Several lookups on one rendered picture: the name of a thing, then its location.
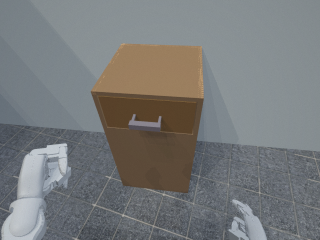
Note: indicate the left robot hand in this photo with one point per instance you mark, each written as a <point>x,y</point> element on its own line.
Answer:
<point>35,169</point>

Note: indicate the handle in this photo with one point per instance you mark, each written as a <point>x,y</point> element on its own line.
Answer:
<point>145,125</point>

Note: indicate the drawer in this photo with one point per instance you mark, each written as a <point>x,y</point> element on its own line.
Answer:
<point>176,116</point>

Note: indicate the robot left forearm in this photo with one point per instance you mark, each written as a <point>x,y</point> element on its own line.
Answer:
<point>26,221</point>

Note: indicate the cabinet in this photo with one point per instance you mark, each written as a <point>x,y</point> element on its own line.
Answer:
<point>151,159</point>

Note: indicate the right robot hand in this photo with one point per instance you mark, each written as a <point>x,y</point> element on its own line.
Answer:
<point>249,229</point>

